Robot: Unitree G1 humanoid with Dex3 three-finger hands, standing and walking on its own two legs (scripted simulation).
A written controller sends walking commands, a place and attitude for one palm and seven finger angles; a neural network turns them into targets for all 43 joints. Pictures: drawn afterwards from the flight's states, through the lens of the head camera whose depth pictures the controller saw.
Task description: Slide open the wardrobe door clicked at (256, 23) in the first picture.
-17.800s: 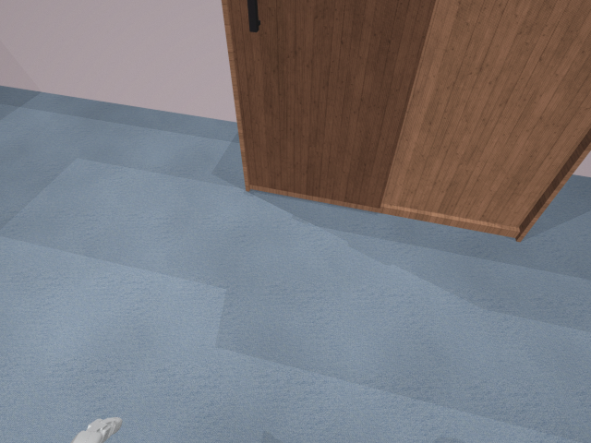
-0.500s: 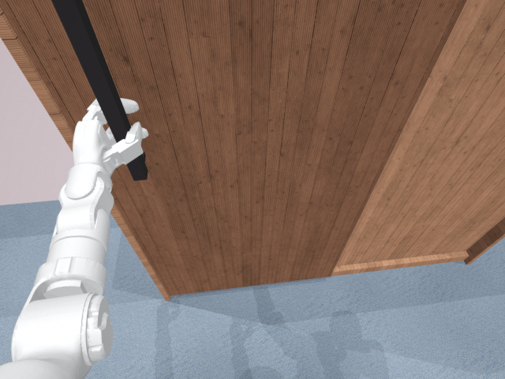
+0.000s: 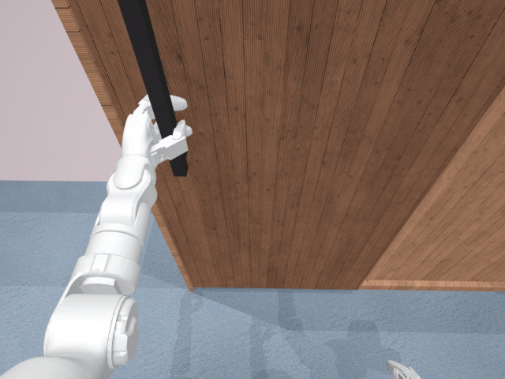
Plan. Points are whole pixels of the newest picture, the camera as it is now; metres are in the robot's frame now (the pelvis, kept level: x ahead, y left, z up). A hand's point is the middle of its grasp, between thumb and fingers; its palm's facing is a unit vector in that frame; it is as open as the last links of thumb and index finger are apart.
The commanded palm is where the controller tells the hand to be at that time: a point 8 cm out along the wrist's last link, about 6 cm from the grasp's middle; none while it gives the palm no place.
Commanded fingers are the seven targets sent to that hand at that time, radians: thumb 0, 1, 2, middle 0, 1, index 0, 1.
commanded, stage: tug the door sideways, standing still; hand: left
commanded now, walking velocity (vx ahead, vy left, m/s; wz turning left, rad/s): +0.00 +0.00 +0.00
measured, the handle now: (164, 96) +0.49 +0.16 +0.19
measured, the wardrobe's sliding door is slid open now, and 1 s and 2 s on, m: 0.00 0.09 0.30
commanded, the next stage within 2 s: step sideways, sliding the door along in 0.44 s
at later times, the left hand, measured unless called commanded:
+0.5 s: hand (203, 141) +0.44 +0.10 +0.14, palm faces +0.08 -1.00 -0.04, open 5.9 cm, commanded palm +0.42 +0.10 +0.14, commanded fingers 0.00 0.90 0.90 -0.45 -1.40 -0.45 -1.40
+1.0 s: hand (238, 141) +0.45 +0.05 +0.14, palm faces +0.11 -0.98 -0.15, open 6.0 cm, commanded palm +0.43 +0.08 +0.14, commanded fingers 0.00 0.90 0.90 -0.45 -1.40 -0.45 -1.40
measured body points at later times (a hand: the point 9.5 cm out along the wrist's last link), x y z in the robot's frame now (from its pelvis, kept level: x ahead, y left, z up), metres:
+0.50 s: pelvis -0.03 +0.00 -0.01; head +0.02 -0.01 +0.44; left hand +0.43 +0.15 +0.14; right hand +0.02 -0.26 -0.14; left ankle -0.02 +0.12 -0.73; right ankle -0.06 -0.13 -0.73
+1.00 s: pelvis -0.01 -0.08 +0.00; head +0.04 -0.11 +0.45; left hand +0.44 +0.10 +0.15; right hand +0.09 -0.32 -0.14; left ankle -0.04 +0.07 -0.66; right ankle -0.05 -0.12 -0.73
